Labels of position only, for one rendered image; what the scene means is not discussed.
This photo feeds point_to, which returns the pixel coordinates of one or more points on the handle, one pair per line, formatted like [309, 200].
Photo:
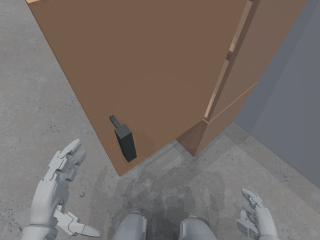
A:
[125, 139]

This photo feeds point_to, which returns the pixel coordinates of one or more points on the cupboard door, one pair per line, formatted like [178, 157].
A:
[153, 64]

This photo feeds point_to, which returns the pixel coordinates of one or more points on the robot left forearm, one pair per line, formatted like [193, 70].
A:
[39, 232]

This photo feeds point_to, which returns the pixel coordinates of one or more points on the robot right thigh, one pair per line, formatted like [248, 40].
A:
[195, 229]

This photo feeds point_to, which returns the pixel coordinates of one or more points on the robot left hand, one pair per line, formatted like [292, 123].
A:
[53, 187]

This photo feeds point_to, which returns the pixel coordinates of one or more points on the left robot shin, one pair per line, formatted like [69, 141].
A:
[136, 212]

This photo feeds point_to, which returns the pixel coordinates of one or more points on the robot right hand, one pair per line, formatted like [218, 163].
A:
[261, 221]

